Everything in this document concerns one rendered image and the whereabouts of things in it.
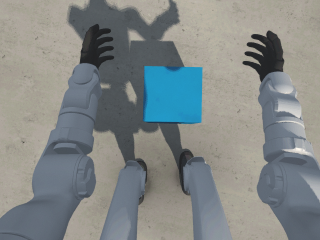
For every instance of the right robot upper arm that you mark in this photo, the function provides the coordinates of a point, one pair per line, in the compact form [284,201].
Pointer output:
[293,193]

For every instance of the carton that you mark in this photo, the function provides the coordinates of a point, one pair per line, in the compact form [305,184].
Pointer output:
[172,94]

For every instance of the robot left forearm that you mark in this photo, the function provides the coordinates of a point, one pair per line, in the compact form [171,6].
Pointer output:
[73,133]

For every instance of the left robot foot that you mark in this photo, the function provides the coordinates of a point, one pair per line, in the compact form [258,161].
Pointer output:
[144,166]

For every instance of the left robot upper arm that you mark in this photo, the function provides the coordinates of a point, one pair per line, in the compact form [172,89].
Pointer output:
[60,182]

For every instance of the robot right hand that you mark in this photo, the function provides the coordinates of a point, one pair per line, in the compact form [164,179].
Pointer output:
[271,59]

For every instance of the right robot shin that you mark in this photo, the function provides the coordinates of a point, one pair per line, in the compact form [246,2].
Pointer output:
[199,159]

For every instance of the robot left hand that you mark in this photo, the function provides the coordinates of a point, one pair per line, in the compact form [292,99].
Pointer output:
[90,52]

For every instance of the robot right forearm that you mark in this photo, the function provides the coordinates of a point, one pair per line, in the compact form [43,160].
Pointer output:
[283,125]

